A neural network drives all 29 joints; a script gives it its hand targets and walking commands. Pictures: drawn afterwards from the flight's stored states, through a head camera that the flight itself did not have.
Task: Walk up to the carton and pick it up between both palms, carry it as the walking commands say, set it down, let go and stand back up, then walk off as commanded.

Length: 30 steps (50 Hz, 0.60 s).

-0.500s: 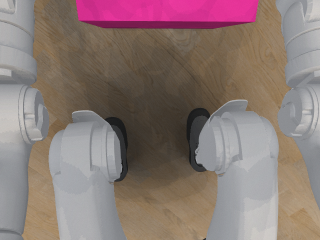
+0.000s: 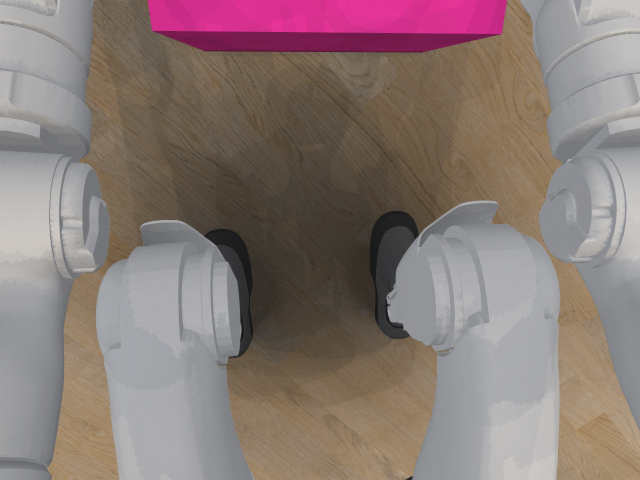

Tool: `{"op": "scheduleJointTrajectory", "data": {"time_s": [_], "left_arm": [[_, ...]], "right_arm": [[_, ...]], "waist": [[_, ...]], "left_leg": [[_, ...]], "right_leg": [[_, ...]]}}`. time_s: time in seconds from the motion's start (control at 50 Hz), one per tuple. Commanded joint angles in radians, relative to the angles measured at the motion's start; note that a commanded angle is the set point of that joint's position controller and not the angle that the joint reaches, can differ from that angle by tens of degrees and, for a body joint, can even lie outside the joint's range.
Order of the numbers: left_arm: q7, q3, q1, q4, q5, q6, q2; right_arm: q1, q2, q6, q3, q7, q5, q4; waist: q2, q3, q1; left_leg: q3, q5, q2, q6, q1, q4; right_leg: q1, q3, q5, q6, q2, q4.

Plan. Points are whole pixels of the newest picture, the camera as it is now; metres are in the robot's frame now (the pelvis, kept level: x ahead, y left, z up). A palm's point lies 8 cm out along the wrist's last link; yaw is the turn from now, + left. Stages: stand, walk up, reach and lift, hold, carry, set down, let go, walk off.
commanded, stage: reach and lift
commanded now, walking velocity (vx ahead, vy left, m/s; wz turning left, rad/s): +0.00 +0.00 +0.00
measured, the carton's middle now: out of the picture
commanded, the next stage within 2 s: none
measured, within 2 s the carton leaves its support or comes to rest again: leaves its support in 1.04 s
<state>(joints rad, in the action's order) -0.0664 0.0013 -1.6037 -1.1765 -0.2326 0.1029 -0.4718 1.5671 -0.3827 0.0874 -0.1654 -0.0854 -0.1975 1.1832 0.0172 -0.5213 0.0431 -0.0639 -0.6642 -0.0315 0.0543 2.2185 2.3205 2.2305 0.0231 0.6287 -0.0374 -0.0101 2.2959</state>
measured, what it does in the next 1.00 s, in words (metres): stands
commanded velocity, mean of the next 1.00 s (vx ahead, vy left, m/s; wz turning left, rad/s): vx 0.00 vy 0.00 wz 0.00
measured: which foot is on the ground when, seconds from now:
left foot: down 0.00-1.00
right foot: down 0.00-1.00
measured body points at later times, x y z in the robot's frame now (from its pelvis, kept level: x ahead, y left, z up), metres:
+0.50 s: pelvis +0.00 +0.00 +0.00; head +0.39 +0.00 +0.22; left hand +0.59 +0.16 -0.19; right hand +0.56 -0.20 -0.19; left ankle +0.09 +0.13 -0.31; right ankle +0.10 -0.13 -0.31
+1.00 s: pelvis +0.00 +0.00 +0.00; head +0.38 +0.01 +0.22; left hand +0.58 +0.16 -0.19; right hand +0.56 -0.20 -0.19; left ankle +0.09 +0.13 -0.31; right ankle +0.10 -0.13 -0.31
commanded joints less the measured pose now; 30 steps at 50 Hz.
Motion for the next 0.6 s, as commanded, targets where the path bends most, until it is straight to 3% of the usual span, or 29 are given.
{"op": "scheduleJointTrajectory", "data": {"time_s": [0.0, 0.02, 0.04, 0.06, 0.08, 0.1, 0.14, 0.16, 0.2, 0.22, 0.24, 0.26, 0.28, 0.3, 0.32, 0.34, 0.36, 0.38, 0.4, 0.46, 0.48, 0.5, 0.52, 0.54, 0.56, 0.58], "left_arm": [[-0.008, -0.010, -0.341, 0.126, -0.013, -0.038, -0.075], [-0.009, 0.004, -0.368, 0.153, 0.001, -0.039, -0.077], [-0.007, -0.022, -0.365, 0.167, -0.024, -0.041, -0.050], [-0.014, -0.011, -0.344, 0.149, -0.018, -0.043, -0.063], [-0.023, 0.013, -0.362, 0.153, 0.010, -0.042, -0.079], [-0.025, 0.017, -0.305, 0.138, 0.036, -0.038, -0.043], [-0.022, 0.025, -0.303, 0.159, 0.026, -0.049, -0.022], [-0.020, -0.010, -0.304, 0.141, 0.008, -0.044, 0.004], [-0.010, -0.041, -0.403, 0.200, -0.017, -0.044, 0.040], [-0.001, -0.030, -0.346, 0.140, 0.006, -0.042, 0.044], [0.004, -0.061, -0.401, 0.200, -0.009, -0.043, 0.112], [0.017, -0.081, -0.464, 0.255, -0.037, -0.048, 0.158], [0.027, -0.058, -0.384, 0.184, 0.011, -0.037, 0.184], [0.039, -0.046, -0.372, 0.126, 0.017, -0.025, 0.242], [0.061, -0.071, -0.426, 0.158, 0.007, -0.018, 0.317], [0.080, -0.089, -0.450, 0.184, 0.004, -0.018, 0.344], [0.102, -0.094, -0.426, 0.178, 0.015, -0.013, 0.439], [0.128, -0.120, -0.555, 0.278, -0.016, -0.022, 0.559], [0.159, -0.140, -0.524, 0.201, -0.020, -0.014, 0.616], [0.204, -0.141, -0.494, 0.206, -0.002, 0.007, 0.755], [0.209, -0.133, -0.485, 0.214, 0.005, 0.010, 0.750], [0.222, -0.129, -0.479, 0.193, 0.010, 0.021, 0.775], [0.229, -0.134, -0.461, 0.218, 0.006, 0.023, 0.810], [0.237, -0.141, -0.483, 0.198, -0.006, 0.032, 0.815], [0.236, -0.135, -0.483, 0.230, 0.004, 0.029, 0.821], [0.237, -0.137, -0.475, 0.243, 0.006, 0.029, 0.818]], "right_arm": [[0.258, -0.141, -0.036, -0.007, -0.006, -0.004, -0.122], [0.270, -0.124, -0.034, -0.005, -0.006, -0.009, -0.134], [0.284, -0.090, -0.033, 0.000, -0.003, -0.001, -0.127], [0.281, -0.155, -0.042, -0.037, -0.011, 0.024, -0.136], [0.270, -0.127, -0.036, -0.013, -0.010, 0.003, -0.110], [0.306, -0.096, -0.039, 0.012, -0.009, -0.013, -0.162], [0.282, -0.036, -0.033, 0.036, 0.006, -0.023, -0.160], [0.298, -0.053, -0.035, 0.026, 0.005, -0.016, -0.163], [0.307, -0.022, -0.034, 0.028, 0.012, -0.025, -0.190], [0.315, 0.023, -0.030, 0.064, 0.014, -0.031, -0.206], [0.311, 0.052, -0.029, 0.049, 0.015, -0.020, -0.181], [0.338, 0.115, -0.029, 0.062, 0.031, -0.016, -0.184], [0.350, 0.155, -0.023, 0.092, 0.040, -0.030, -0.170], [0.378, 0.207, -0.020, 0.092, 0.051, -0.034, -0.192], [0.440, 0.266, -0.009, 0.116, 0.074, -0.025, -0.240], [0.395, 0.299, 0.000, 0.124, 0.090, 0.003, -0.208], [0.417, 0.370, -0.001, 0.130, 0.109, -0.008, -0.205], [0.488, 0.496, -0.005, 0.194, 0.140, -0.019, -0.291], [0.495, 0.561, 0.011, 0.203, 0.164, -0.016, -0.242], [0.474, 0.696, 0.026, 0.214, 0.213, -0.020, -0.259], [0.523, 0.702, 0.030, 0.233, 0.226, -0.032, -0.311], [0.500, 0.716, 0.043, 0.219, 0.239, -0.027, -0.270], [0.507, 0.750, 0.047, 0.236, 0.247, -0.019, -0.309], [0.526, 0.741, 0.048, 0.227, 0.250, -0.021, -0.314], [0.525, 0.741, 0.046, 0.247, 0.251, -0.034, -0.343], [0.513, 0.756, 0.052, 0.249, 0.258, -0.038, -0.337]], "waist": [[-0.064, 1.321, 0.063], [-0.079, 1.309, 0.022], [-0.052, 1.344, 0.045], [-0.061, 1.336, 0.045], [-0.075, 1.330, 0.013], [-0.072, 1.349, -0.005], [-0.074, 1.355, -0.039], [-0.062, 1.332, -0.014], [-0.079, 1.357, 0.034], [-0.084, 1.351, -0.011], [-0.108, 1.354, 0.000], [-0.084, 1.338, 0.041], [-0.106, 1.289, -0.035], [-0.079, 1.259, -0.006], [-0.086, 1.238, -0.018], [-0.055, 1.227, 0.013], [-0.073, 1.208, -0.004], [-0.043, 1.278, 0.010], [-0.028, 1.250, 0.042], [-0.064, 1.188, 0.030], [-0.057, 1.236, 0.006], [-0.082, 1.204, 0.003], [-0.036, 1.191, 0.003], [-0.033, 1.206, 0.045], [-0.058, 1.214, 0.000], [-0.067, 1.238, 0.004]], "left_leg": [[0.093, 0.497, 0.003, -0.018, -0.571, -0.175], [0.086, 0.508, 0.005, -0.008, -0.555, -0.192], [0.080, 0.527, -0.001, -0.013, -0.585, -0.196], [0.084, 0.529, -0.002, -0.018, -0.607, -0.180], [0.097, 0.506, 0.004, -0.009, -0.609, -0.190], [0.088, 0.537, -0.007, -0.015, -0.600, -0.194], [0.099, 0.583, -0.010, -0.023, -0.637, -0.190], [0.085, 0.534, -0.016, -0.024, -0.631, -0.202], [0.084, 0.580, -0.001, -0.013, -0.674, -0.191], [0.099, 0.574, -0.001, -0.015, -0.688, -0.178], [0.098, 0.578, -0.010, -0.012, -0.697, -0.188], [0.086, 0.557, -0.021, -0.017, -0.660, -0.190], [0.107, 0.527, -0.019, -0.010, -0.643, -0.199], [0.096, 0.477, -0.017, -0.019, -0.608, -0.205], [0.098, 0.464, -0.026, -0.020, -0.574, -0.204], [0.101, 0.494, -0.023, -0.020, -0.604, -0.190], [0.104, 0.465, -0.040, -0.024, -0.594, -0.198], [0.109, 0.516, -0.039, -0.019, -0.587, -0.186], [0.102, 0.489, -0.042, -0.030, -0.581, -0.180], [0.119, 0.434, -0.058, -0.035, -0.475, -0.200], [0.122, 0.456, -0.060, -0.042, -0.503, -0.195], [0.133, 0.444, -0.052, -0.043, -0.501, -0.186], [0.124, 0.452, -0.059, -0.050, -0.469, -0.192], [0.123, 0.416, -0.051, -0.047, -0.456, -0.190], [0.130, 0.436, -0.064, -0.052, -0.474, -0.196], [0.118, 0.500, -0.061, -0.058, -0.537, -0.185]], "right_leg": [[-0.658, -0.064, -0.549, 0.005, -0.029, -0.187], [-0.663, -0.064, -0.571, 0.005, -0.020, -0.186], [-0.681, -0.078, -0.588, -0.001, -0.008, -0.170], [-0.636, -0.083, -0.554, -0.002, -0.016, -0.174], [-0.639, -0.071, -0.533, 0.002, -0.016, -0.182], [-0.678, -0.082, -0.592, 0.000, -0.031, -0.171], [-0.619, -0.081, -0.580, -0.005, -0.026, -0.175], [-0.606, -0.085, -0.539, -0.007, -0.029, -0.184], [-0.615, -0.099, -0.581, -0.002, -0.021, -0.178], [-0.622, -0.083, -0.571, -0.006, -0.023, -0.197], [-0.650, -0.084, -0.575, -0.002, -0.031, -0.190], [-0.644, -0.094, -0.579, 0.005, -0.035, -0.176], [-0.620, -0.079, -0.531, 0.004, -0.037, -0.195], [-0.640, -0.087, -0.501, -0.002, -0.037, -0.202], [-0.628, -0.074, -0.479, -0.003, -0.041, -0.198], [-0.591, -0.092, -0.490, -0.011, -0.035, -0.203], [-0.594, -0.095, -0.461, 0.001, -0.044, -0.199], [-0.656, -0.086, -0.532, 0.004, -0.055, -0.196], [-0.620, -0.087, -0.506, 0.002, -0.045, -0.195], [-0.592, -0.101, -0.497, 0.009, -0.068, -0.183], [-0.622, -0.085, -0.517, 0.008, -0.056, -0.172], [-0.587, -0.088, -0.485, 0.011, -0.063, -0.179], [-0.576, -0.087, -0.487, 0.013, -0.065, -0.190], [-0.599, -0.085, -0.474, 0.022, -0.059, -0.180], [-0.568, -0.093, -0.481, 0.020, -0.061, -0.190], [-0.552, -0.104, -0.514, 0.021, -0.061, -0.176]]}}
